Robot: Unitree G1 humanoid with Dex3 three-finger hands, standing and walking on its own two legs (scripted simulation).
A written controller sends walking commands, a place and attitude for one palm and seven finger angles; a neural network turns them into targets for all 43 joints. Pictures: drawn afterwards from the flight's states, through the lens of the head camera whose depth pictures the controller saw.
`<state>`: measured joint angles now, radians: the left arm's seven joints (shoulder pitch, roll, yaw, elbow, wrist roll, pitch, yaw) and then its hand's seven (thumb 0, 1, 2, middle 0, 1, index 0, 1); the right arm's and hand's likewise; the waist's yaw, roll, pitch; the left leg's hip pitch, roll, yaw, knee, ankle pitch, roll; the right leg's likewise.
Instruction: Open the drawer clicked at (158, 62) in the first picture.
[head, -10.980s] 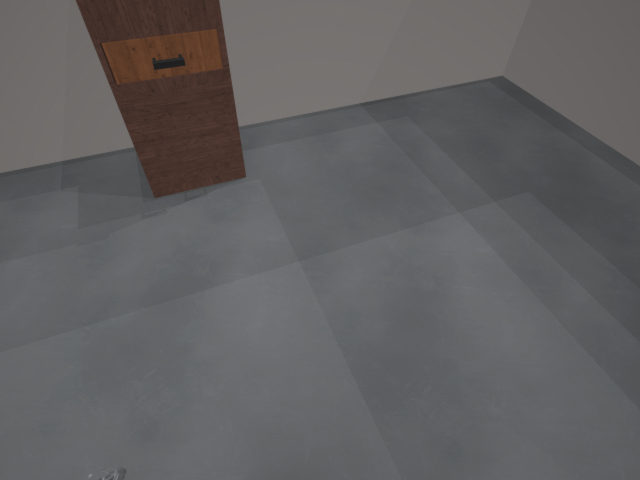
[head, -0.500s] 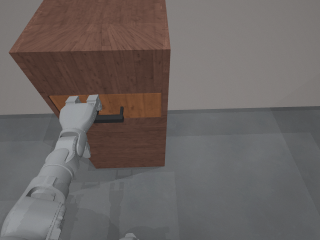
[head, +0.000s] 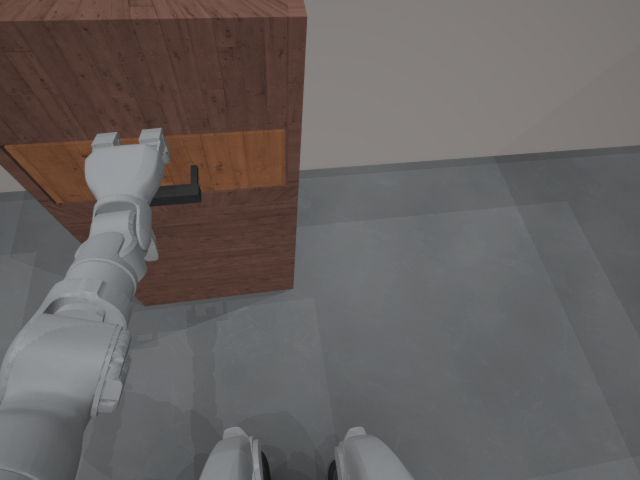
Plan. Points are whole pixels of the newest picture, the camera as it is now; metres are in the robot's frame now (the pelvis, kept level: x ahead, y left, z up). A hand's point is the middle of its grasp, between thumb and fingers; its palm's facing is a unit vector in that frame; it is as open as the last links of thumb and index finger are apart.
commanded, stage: move the hooked fingers above the handle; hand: left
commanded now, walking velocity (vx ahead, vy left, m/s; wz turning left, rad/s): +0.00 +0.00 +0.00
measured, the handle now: (164, 184) +0.56 +0.19 -0.07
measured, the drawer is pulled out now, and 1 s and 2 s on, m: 0.00 0.00 0.00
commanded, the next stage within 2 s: lower the fingers behind the handle in 0.78 s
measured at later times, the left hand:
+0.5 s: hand (144, 200) +0.49 +0.19 -0.01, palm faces -0.09 -0.03 -1.00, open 13.8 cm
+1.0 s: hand (149, 197) +0.50 +0.19 -0.02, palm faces -0.07 -0.04 -1.00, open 13.8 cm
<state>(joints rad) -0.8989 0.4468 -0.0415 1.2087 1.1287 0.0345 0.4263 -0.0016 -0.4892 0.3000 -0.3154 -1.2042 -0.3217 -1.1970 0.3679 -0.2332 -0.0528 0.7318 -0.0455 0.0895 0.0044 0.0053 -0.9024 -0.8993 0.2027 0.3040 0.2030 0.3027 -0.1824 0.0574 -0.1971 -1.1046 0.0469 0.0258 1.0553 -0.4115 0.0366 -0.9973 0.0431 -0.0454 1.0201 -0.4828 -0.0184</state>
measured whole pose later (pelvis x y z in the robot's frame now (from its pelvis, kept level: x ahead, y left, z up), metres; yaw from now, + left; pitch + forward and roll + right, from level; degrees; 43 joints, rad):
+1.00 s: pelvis +0.01 +0.00 +0.00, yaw +0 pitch +26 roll -3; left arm -0.84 0.42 -0.05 1.15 1.12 -0.01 0.43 0.00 -0.49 0.30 -0.32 -1.20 -0.32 -1.20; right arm 0.37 -0.23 -0.05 0.74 -0.04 0.10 0.00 0.00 -0.90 -0.90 0.20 0.30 0.20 0.30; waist -0.16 0.06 -0.21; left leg -1.09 0.05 0.01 1.06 -0.43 0.03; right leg -0.97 0.05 -0.05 1.01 -0.50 -0.02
